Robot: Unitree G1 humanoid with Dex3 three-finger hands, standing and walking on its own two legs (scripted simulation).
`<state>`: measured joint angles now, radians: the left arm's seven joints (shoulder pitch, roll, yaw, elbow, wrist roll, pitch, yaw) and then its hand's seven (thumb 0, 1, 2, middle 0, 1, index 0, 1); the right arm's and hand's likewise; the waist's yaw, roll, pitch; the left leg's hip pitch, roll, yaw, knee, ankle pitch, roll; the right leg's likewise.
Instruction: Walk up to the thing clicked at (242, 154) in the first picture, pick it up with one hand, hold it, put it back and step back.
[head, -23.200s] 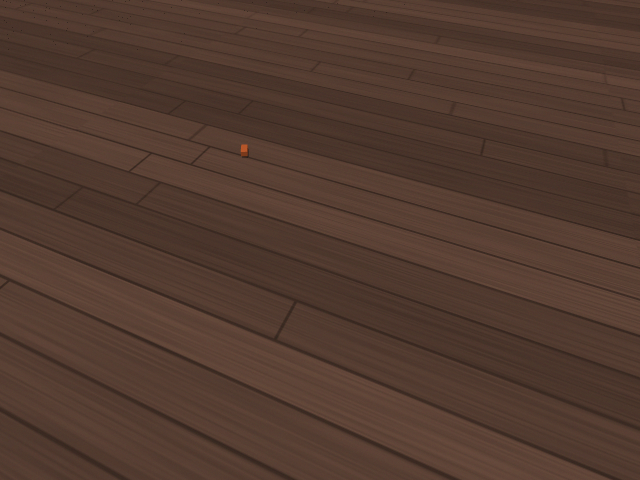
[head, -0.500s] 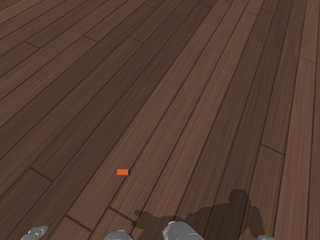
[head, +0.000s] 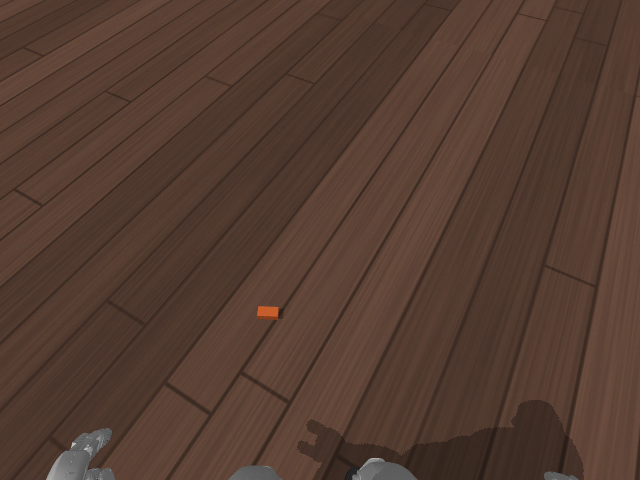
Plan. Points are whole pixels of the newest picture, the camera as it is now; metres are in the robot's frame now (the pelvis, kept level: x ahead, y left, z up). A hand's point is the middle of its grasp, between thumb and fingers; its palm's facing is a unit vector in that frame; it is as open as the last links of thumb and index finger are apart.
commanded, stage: walk up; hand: left
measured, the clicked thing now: (268, 313) +0.64 +0.18 -0.75
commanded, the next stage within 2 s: stand in 1.58 s
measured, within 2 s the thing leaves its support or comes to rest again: neither
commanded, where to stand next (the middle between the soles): +0.27 -0.01 m, yaw +0 degrees
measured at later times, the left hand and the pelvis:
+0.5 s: hand out of the picture -0.07 +0.24 -0.14, palm faces +0.02 -0.92 -0.40, open 7.4 cm; pelvis -0.10 -0.03 +0.00, yaw -2 degrees
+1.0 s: hand out of the picture +0.01 +0.26 -0.14, palm faces +0.00 -0.92 -0.40, open 7.4 cm; pelvis -0.08 -0.01 +0.00, yaw +0 degrees
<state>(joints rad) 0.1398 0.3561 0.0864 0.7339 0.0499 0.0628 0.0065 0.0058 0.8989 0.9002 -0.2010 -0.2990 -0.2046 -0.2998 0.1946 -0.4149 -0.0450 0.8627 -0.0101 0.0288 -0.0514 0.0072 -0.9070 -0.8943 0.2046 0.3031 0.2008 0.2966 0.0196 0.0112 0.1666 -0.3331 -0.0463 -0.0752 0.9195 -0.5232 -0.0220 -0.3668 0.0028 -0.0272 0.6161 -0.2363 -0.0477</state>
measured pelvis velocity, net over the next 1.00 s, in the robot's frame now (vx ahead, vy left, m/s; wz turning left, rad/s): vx -0.08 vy -0.01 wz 0.00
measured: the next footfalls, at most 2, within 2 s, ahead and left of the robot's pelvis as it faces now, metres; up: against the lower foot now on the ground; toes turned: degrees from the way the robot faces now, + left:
left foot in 0.06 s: -0.01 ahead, +0.12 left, +0.00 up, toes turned +0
right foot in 0.38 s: -0.08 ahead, -0.16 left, +0.00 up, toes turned +2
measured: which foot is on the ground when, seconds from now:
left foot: up 0.00-0.04, down 0.06-0.42, up 0.44-0.68, down 0.70-1.00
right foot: down 0.00-0.10, up 0.12-0.36, down 0.38-0.74, up 0.76-0.94, down 0.96-1.00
